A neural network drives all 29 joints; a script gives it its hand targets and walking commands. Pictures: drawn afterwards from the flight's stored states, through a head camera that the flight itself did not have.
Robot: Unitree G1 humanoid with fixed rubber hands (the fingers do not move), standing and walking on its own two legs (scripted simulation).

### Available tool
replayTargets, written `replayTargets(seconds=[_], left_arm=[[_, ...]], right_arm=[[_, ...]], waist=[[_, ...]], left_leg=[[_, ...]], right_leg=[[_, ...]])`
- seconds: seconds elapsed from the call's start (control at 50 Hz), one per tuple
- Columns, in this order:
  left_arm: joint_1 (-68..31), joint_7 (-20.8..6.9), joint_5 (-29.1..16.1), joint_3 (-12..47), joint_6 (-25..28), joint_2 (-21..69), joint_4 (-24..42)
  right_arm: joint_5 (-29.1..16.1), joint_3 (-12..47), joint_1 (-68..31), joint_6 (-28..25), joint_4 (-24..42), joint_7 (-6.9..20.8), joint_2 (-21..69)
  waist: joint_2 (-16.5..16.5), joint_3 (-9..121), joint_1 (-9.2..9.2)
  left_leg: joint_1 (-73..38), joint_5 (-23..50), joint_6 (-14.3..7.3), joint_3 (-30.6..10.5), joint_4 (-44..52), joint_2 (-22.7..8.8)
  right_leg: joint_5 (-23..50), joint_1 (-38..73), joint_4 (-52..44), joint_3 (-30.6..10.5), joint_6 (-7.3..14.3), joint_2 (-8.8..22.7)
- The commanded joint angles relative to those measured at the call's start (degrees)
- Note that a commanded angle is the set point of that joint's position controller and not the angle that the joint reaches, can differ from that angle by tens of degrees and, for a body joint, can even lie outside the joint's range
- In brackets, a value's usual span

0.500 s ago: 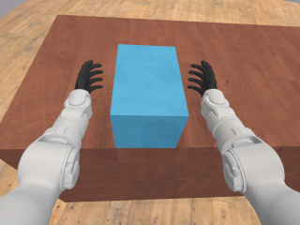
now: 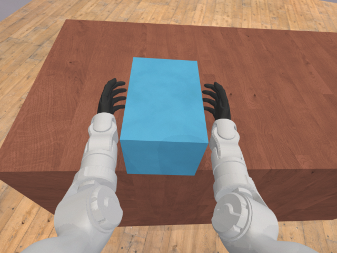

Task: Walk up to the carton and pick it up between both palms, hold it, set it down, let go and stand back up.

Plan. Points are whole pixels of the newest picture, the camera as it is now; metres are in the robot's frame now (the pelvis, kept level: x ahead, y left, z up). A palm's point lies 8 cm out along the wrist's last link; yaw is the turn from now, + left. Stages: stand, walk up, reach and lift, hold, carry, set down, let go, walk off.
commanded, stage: reach and lift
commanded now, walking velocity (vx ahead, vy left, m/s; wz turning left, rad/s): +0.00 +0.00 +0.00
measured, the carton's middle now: (163, 115) +0.47 +0.04 +0.03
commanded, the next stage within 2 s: none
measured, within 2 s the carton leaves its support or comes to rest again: leaves its support in 1.84 s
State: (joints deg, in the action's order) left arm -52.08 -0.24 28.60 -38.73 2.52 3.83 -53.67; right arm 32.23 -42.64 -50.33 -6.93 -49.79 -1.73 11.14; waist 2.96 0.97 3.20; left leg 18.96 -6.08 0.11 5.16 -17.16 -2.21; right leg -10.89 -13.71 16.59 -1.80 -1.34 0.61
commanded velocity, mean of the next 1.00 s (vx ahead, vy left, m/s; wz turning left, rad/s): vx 0.00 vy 0.00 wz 0.00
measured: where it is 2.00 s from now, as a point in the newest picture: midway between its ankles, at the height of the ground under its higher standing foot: outside the picture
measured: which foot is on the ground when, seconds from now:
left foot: down 0.00-1.00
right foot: down 0.00-1.00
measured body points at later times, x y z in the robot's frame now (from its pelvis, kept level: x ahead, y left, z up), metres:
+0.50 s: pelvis +0.00 +0.00 +0.00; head +0.05 +0.02 +0.45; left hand +0.43 +0.18 +0.08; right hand +0.44 -0.10 +0.09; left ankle +0.02 +0.12 -0.75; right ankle -0.04 -0.13 -0.75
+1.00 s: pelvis +0.00 +0.00 +0.00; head +0.05 +0.02 +0.45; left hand +0.43 +0.18 +0.08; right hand +0.43 -0.10 +0.09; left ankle +0.02 +0.12 -0.75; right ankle -0.04 -0.13 -0.75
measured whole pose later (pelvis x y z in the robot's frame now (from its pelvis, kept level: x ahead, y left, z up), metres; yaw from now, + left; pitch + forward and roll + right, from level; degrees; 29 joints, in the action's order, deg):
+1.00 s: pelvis +0.00 +0.00 +0.00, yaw +0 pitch +6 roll +0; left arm -49.3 -2.2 28.9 -37.2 -0.8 4.8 -48.3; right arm 31.5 -43.1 -48.4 -7.3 -48.2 -1.1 12.9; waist 3.8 -0.5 2.7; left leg 16.1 -5.7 0.1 6.8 -16.1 -2.7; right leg -10.7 -11.1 16.0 1.2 -1.0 1.1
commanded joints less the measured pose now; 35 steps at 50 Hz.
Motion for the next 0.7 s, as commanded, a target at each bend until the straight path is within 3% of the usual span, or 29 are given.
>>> replayTargets(seconds=[0.0,0.32,0.68], left_arm=[[-26.08,-4.36,0.88,11.24,-1.04,19.06,1.66],[-25.81,-5.89,0.0,12.64,-1.61,20.29,2.75],[-26.02,-5.24,0.64,13.38,-2.73,21.67,3.91]], right_arm=[[1.98,14.06,-23.36,-1.53,-2.86,6.22,22.52],[1.81,15.89,-23.14,-1.51,-1.17,5.79,25.87],[1.23,14.74,-24.0,-1.97,-1.34,6.28,25.07]], waist=[[-3.61,30.5,1.17],[-2.6,30.32,0.89],[-4.17,30.29,0.8]], left_leg=[[-26.59,32.77,1.69,6.17,-6.24,1.5],[-23.38,26.45,0.05,6.55,-4.42,2.13],[-26.4,27.45,0.62,6.08,-4.3,1.71]], right_leg=[[17.96,1.1,0.37,8.19,-2.79,-3.51],[20.38,5.47,1.1,8.01,-3.82,-2.23],[14.11,2.29,-1.0,8.89,-2.52,-2.78]])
